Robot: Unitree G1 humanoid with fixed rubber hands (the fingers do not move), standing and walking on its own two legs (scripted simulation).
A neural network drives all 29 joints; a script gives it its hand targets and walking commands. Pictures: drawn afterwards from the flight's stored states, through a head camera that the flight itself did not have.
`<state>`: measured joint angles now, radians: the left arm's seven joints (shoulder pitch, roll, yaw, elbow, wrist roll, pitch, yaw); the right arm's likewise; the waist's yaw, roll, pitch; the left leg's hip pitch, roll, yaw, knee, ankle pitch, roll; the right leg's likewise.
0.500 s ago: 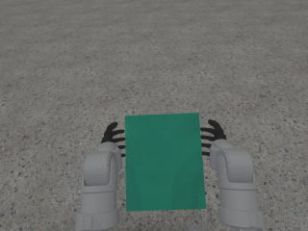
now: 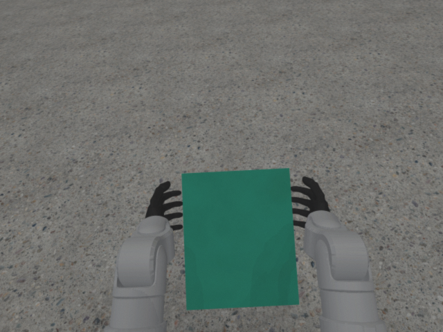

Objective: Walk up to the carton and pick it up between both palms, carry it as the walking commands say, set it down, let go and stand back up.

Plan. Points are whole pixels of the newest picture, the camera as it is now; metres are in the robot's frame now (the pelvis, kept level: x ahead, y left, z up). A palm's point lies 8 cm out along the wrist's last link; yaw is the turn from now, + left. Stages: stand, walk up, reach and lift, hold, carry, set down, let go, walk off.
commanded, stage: carry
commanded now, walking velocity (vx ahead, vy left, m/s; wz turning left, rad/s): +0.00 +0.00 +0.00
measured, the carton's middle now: (236, 228) +0.34 +0.00 -0.04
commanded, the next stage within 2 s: hold in 1.50 s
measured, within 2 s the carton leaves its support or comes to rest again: neither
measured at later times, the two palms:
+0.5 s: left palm (135, 254) +0.23 +0.16 +0.08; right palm (307, 246) +0.23 -0.11 +0.07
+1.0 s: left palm (140, 242) +0.25 +0.16 +0.07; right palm (306, 236) +0.26 -0.12 +0.07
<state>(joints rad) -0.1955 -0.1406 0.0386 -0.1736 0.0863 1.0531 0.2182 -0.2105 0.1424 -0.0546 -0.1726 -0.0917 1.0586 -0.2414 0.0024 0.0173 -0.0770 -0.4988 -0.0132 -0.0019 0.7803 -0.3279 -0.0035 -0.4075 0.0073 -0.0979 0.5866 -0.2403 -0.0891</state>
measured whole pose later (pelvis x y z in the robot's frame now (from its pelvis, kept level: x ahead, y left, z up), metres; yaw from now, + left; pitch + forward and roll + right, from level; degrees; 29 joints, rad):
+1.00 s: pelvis -0.03 +0.02 +0.00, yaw +0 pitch +3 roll +1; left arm -0.20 -0.14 0.07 -0.09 0.11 1.00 0.19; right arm -0.23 0.15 -0.07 -0.07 -0.11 1.00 -0.19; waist -0.01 0.00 -0.10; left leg -0.35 -0.02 0.04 0.55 -0.26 0.01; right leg -0.43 -0.01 -0.09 0.55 -0.17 -0.05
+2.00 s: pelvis -0.04 +0.04 +0.00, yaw -4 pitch -8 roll +0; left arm -0.37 -0.18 0.35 0.42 0.31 0.69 0.07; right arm -0.44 0.21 -0.26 0.46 -0.34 0.71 -0.08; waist 0.04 0.03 -0.02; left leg -0.12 -0.02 0.00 0.53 -0.27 0.02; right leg -0.21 0.02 -0.03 0.49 -0.14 -0.04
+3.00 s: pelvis -0.04 +0.05 -0.02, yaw -2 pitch +9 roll +0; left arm -0.46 -0.22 0.42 0.58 0.34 0.31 0.08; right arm -0.47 0.20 -0.40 0.60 -0.35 0.30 -0.08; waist 0.01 0.03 0.01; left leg -0.58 -0.05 -0.02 0.76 -0.34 0.03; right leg -0.65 0.01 -0.02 0.71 -0.21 -0.03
